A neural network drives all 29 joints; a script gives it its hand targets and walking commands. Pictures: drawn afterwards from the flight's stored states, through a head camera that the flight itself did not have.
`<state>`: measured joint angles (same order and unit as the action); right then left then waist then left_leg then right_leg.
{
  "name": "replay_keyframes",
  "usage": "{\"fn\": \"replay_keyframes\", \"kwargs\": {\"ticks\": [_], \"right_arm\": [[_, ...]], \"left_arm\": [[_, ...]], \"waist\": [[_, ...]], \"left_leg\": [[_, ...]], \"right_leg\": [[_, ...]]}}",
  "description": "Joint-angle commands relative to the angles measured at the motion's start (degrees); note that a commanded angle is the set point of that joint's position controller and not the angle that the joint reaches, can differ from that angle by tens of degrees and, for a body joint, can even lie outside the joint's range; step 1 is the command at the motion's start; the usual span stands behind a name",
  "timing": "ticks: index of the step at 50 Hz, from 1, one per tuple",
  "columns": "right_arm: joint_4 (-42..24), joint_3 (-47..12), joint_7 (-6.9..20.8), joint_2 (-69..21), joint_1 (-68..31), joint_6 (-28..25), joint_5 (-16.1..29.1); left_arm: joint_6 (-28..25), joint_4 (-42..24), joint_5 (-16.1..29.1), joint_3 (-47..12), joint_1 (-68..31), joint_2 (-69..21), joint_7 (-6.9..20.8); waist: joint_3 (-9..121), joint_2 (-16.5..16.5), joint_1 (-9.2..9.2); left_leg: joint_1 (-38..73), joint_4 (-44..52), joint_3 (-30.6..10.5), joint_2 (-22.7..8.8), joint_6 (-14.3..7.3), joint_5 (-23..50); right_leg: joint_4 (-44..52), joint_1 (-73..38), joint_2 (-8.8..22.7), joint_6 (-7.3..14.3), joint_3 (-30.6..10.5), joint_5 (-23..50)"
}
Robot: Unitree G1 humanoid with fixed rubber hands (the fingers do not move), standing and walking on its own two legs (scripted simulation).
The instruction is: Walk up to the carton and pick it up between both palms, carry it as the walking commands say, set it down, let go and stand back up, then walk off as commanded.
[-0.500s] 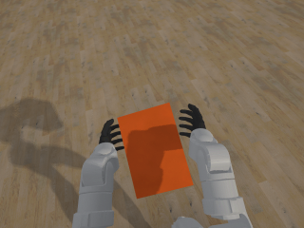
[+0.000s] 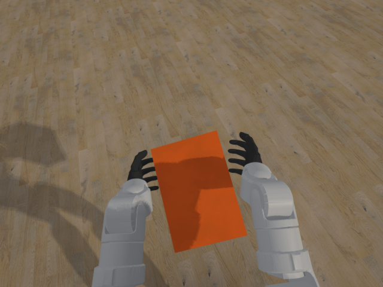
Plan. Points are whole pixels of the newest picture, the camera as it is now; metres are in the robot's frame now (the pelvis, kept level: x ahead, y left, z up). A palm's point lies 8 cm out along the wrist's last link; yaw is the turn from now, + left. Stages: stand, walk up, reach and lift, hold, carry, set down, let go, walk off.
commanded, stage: carry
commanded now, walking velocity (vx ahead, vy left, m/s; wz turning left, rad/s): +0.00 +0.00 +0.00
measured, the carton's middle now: (200, 188) +0.34 -0.02 -0.05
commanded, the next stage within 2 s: none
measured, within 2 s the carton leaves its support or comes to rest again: neither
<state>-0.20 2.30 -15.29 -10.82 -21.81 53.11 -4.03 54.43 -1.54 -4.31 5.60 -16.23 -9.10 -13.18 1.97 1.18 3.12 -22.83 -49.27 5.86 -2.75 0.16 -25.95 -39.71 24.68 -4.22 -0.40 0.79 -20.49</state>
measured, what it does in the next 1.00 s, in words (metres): steps to the right: left foot, then right foot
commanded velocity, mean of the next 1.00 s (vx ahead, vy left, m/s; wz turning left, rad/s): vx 0.00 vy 0.00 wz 0.00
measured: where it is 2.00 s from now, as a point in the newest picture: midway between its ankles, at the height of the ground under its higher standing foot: outside the picture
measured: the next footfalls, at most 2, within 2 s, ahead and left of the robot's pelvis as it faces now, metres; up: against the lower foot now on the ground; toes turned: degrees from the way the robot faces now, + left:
left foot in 0.14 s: +0.00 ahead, +0.13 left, +0.00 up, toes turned +9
right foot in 0.20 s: +0.08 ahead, -0.09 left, +0.00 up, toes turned -2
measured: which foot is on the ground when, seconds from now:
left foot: up 0.00-0.12, down 0.14-0.22, up 0.24-0.44, down 0.46-0.52, up 0.54-0.74, down 0.76-1.00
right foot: down 0.00-0.12, up 0.14-0.18, down 0.20-0.72, up 0.74-0.78, down 0.80-1.00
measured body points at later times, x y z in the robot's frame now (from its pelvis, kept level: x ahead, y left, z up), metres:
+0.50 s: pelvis +0.04 -0.10 -0.01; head +0.07 -0.11 +0.44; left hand +0.37 +0.01 +0.04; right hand +0.38 -0.23 +0.06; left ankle -0.01 +0.05 -0.73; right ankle +0.04 -0.13 -0.72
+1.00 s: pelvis +0.04 -0.17 +0.01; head +0.08 -0.19 +0.46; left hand +0.37 -0.07 +0.04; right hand +0.37 -0.31 +0.06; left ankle +0.00 -0.04 -0.70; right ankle +0.06 -0.18 -0.72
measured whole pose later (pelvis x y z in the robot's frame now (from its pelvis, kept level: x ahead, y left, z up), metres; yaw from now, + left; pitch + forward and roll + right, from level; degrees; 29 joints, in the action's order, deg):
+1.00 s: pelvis +0.04 -0.17 +0.01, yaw -2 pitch +6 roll +3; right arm 6.3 2.9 -14.1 -10.9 -22.1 48.7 -5.9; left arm 50.7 2.9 -6.7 7.0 -17.4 -9.4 -11.8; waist 2.1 1.4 2.4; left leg -21.2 -41.4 8.9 -2.9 -0.7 -27.4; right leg -34.1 24.7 -5.5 -6.7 4.0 -12.7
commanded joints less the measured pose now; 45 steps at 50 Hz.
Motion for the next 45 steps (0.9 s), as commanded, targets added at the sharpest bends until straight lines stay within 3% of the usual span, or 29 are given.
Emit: {"fn": "replay_keyframes", "kwargs": {"ticks": [1, 5, 6, 7, 9, 10, 11, 12, 13, 14, 15, 18, 20, 21, 22, 23, 24, 25, 27, 30, 35, 36, 37, 38, 39, 41, 42, 43, 45], "right_arm": [[-14.96, -27.44, 10.52, -54.85, -20.3, -0.22, 16.51], [-8.05, -26.06, 10.76, -51.43, -16.5, 0.15, 14.03], [-9.93, -26.15, 11.22, -52.36, -19.22, -0.69, 14.95], [-15.21, -26.94, 10.75, -53.38, -24.31, -0.83, 16.26], [-8.22, -24.9, 11.69, -52.44, -20.37, 1.51, 13.26], [8.1, -17.79, 12.33, -47.55, -14.3, 0.58, 7.27], [14.04, -15.99, 12.77, -47.75, -9.76, -0.68, 4.9], [-6.07, -27.29, 9.63, -56.56, -22.09, -0.93, 18.85], [-15.57, -26.55, 10.13, -56.05, -23.07, -1.22, 15.99], [3.16, -21.68, 11.3, -52.61, -15.15, -1.02, 8.72], [-0.9, -23.16, 11.42, -55.12, -16.59, -1.91, 10.51], [-8.0, -26.19, 11.49, -53.29, -20.45, -3.03, 12.91], [-7.1, -26.16, 11.74, -51.86, -20.8, -3.45, 14.07], [-7.11, -26.01, 12.31, -52.77, -21.28, -3.56, 14.27], [-6.26, -25.87, 12.62, -54.15, -21.77, -3.32, 13.65], [-6.26, -24.68, 13.07, -53.02, -23.5, -2.96, 12.39], [-7.97, -23.99, 12.88, -50.64, -28.17, -3.13, 13.53], [12.13, -13.66, 13.66, -44.75, -16.56, -3.82, 4.13], [-11.19, -27.55, 10.17, -57.74, -25.06, -3.68, 20.11], [8.84, -19.53, 11.79, -51.05, -15.82, -4.06, 7.14], [-4.11, -24.57, 12.86, -52.94, -20.96, -6.16, 12.87], [-5.9, -25.3, 13.26, -52.87, -21.14, -6.04, 13.5], [-5.65, -25.13, 13.72, -55.34, -25.18, -6.32, 14.35], [-7.44, -25.16, 14.18, -53.94, -26.34, -5.47, 13.52], [-1.04, -23.85, 14.36, -52.02, -27.43, -4.56, 11.95], [19.98, -12.71, 14.73, -46.67, -13.41, -6.3, 3.09], [0.69, -22.72, 13.48, -56.1, -17.08, -5.95, 11.38], [-19.06, -27.42, 11.24, -58.23, -26.06, -5.59, 19.61], [6.0, -21.87, 12.39, -52.61, -17.57, -4.46, 8.41]], "left_arm": [[-2.88, -23.42, 15.99, -27.9, -32.03, -49.62, 9.38], [-2.83, -15.87, 10.97, -25.48, -25.65, -46.01, 8.72], [-3.34, -16.79, 11.15, -26.31, -27.84, -46.16, 9.03], [-3.54, -21.38, 13.28, -26.3, -31.6, -46.66, 9.06], [-1.71, -13.98, 9.61, -23.84, -28.77, -45.87, 8.28], [-2.57, 0.26, 4.46, -18.09, -24.3, -42.51, 8.81], [-3.94, 3.46, 4.01, -15.81, -22.88, -41.21, 10.11], [-4.1, -16.65, 19.1, -25.6, -34.59, -49.68, 8.84], [-4.02, -21.26, 17.0, -25.07, -34.14, -50.8, 9.99], [-3.87, -4.69, 10.84, -21.15, -31.22, -46.62, 11.19], [-4.79, -11.57, 13.03, -25.35, -35.45, -49.33, 11.08], [-4.78, -11.22, 12.52, -26.91, -28.54, -50.69, 10.84], [-5.63, -12.14, 11.63, -26.39, -28.69, -47.95, 10.36], [-5.69, -11.22, 11.14, -27.22, -29.71, -48.13, 10.6], [-5.64, -9.95, 10.25, -26.17, -29.28, -48.77, 10.54], [-6.27, -13.65, 11.54, -26.24, -34.73, -48.39, 10.14], [-5.95, -12.76, 11.14, -23.71, -34.87, -46.54, 9.7], [-6.28, 7.35, 3.74, -17.31, -29.0, -42.22, 10.71], [-6.13, -19.78, 20.8, -27.42, -35.73, -52.53, 9.81], [-6.38, 1.44, 8.83, -20.92, -31.81, -45.64, 11.86], [-7.94, -7.42, 11.48, -27.91, -31.07, -51.23, 12.09], [-7.8, -6.61, 10.98, -27.6, -28.45, -51.11, 12.32], [-8.2, -10.25, 11.43, -28.72, -33.42, -52.05, 12.15], [-8.05, -11.34, 11.91, -27.72, -34.99, -50.18, 11.47], [-7.37, -5.29, 9.24, -24.71, -33.57, -48.73, 10.86], [-8.11, 12.81, 3.13, -16.95, -26.83, -44.14, 12.33], [-8.02, -6.67, 11.77, -24.85, -30.33, -51.57, 13.01], [-7.91, -26.48, 20.66, -28.95, -39.55, -53.75, 11.37], [-6.32, 0.69, 10.36, -23.71, -31.3, -48.74, 12.86]], "waist": [[28.96, 14.7, -3.18], [31.93, 6.94, 0.39], [32.32, -11.56, 1.41], [29.5, -25.84, -0.64], [27.05, -12.51, -3.16], [24.79, -9.92, -4.46], [22.26, 2.61, -3.05], [22.28, 17.8, -2.51], [23.43, 15.01, -2.07], [25.72, 14.08, -1.95], [27.1, 9.85, -2.35], [28.48, 15.66, -3.01], [29.49, 10.42, -0.52], [30.84, -7.98, 1.09], [29.86, -26.63, -1.39], [27.5, -15.8, -2.76], [25.78, -11.19, -3.8], [23.79, -11.74, -4.3], [22.77, 16.55, -2.75], [27.09, 11.42, -2.3], [30.72, 10.75, -0.76], [31.64, 1.81, 0.61], [31.79, -25.46, -0.87], [27.53, -13.46, -3.25], [26.14, -13.15, -4.32], [24.91, -5.27, -2.47], [24.08, 9.29, -2.79], [24.53, 12.0, -2.54], [27.37, 12.48, -2.26]], "left_leg": [[-6.28, 2.91, 7.57, 7.28, 0.22, -8.61], [17.54, 28.08, 7.21, -2.47, -5.74, 11.25], [28.47, 26.14, -6.59, -15.73, -11.68, 38.05], [27.74, 16.09, -19.11, -23.69, -15.19, 61.84], [23.48, 8.87, -11.08, -18.59, -10.36, 58.4], [20.24, 2.67, -4.4, -11.26, -4.39, 48.98], [8.59, 3.33, -3.51, -4.94, -2.6, 21.01], [-6.81, -4.05, -0.85, 1.97, -0.32, -3.96], [-6.8, -6.24, -2.46, 3.09, -0.39, -6.03], [-3.24, -5.59, -0.16, 4.16, -0.48, -7.03], [-4.0, -3.76, 2.5, 4.71, -0.31, -7.36], [-0.39, 9.76, 11.81, 6.85, 0.2, -10.73], [11.44, 24.97, 9.55, -1.11, -5.07, 1.12], [19.73, 29.16, -5.28, -14.06, -11.26, 23.0], [18.03, 19.13, -18.22, -23.01, -14.4, 43.86], [19.16, 14.48, -11.01, -16.68, -11.01, 49.22], [19.65, 8.15, -9.11, -14.36, -8.77, 51.56], [17.85, 2.59, -4.09, -9.41, -3.89, 43.27], [-8.25, -4.29, -1.02, 1.94, -0.51, -5.33], [-2.72, -5.43, 2.12, 4.24, -0.77, -7.72], [10.65, 25.16, 10.94, 0.73, -4.56, -3.13], [17.51, 27.45, 1.77, -7.67, -8.73, 12.02], [15.14, 27.48, -15.19, -22.62, -14.83, 28.99], [14.12, 20.61, -11.82, -16.48, -12.43, 38.26], [17.21, 12.91, -8.9, -14.06, -8.44, 42.62], [11.42, 8.32, -4.28, -5.72, -3.08, 28.25], [-3.55, 2.81, -0.86, 0.37, -1.25, 0.68], [-9.51, -3.2, -2.04, 2.57, 0.0, -5.6], [-5.18, -4.14, 0.05, 4.22, -0.98, -5.8]], "right_leg": [[9.61, -39.03, 11.45, -20.4, -4.55, 96.99], [-13.21, -21.11, 9.26, -28.91, -2.16, 95.0], [-25.56, -3.37, 6.16, -26.18, -4.95, 40.43], [-29.94, 8.85, 6.37, -13.88, -15.81, -28.08], [3.25, 6.6, 10.67, -4.38, -15.32, -18.93], [26.02, -3.03, 10.79, -4.12, -11.93, 3.62], [22.71, -15.25, 11.97, -6.21, -8.72, 33.89], [16.68, -28.01, 18.22, -8.13, -17.0, 76.96], [15.18, -28.87, 16.82, -9.75, -14.16, 83.48], [17.12, -27.77, 15.49, -14.24, -10.37, 80.01], [15.28, -31.34, 14.49, -15.75, -7.43, 83.84], [8.81, -35.57, 10.36, -26.65, -1.14, 96.79], [-8.46, -24.72, 8.11, -30.68, -1.14, 85.49], [-23.63, -10.62, 5.83, -26.83, -4.26, 43.61], [-29.48, -0.28, 6.66, -13.03, -16.24, -25.58], [-11.01, 2.57, 7.61, -4.46, -16.32, -26.33], [8.56, 2.19, 8.53, -3.17, -13.64, -17.75], [26.78, -5.04, 10.96, -3.79, -11.67, 6.69], [15.1, -30.09, 18.83, -6.58, -17.13, 80.67], [17.63, -27.82, 14.88, -17.39, -7.74, 80.35], [-2.76, -26.19, 8.19, -30.23, -0.69, 82.13], [-12.43, -15.37, 6.82, -28.22, -4.56, 54.54], [-27.64, -7.79, 4.51, -19.69, -9.07, -11.96], [-10.9, -3.86, 4.98, -5.83, -10.95, -18.47], [7.44, -1.3, 7.28, -2.79, -11.41, -16.51], [20.56, -15.51, 10.76, -3.98, -5.02, 28.6], [17.92, -26.75, 17.62, -5.12, -14.26, 60.07], [16.05, -31.12, 18.86, -6.34, -16.01, 73.38], [18.81, -30.48, 16.06, -14.27, -10.57, 71.98]]}}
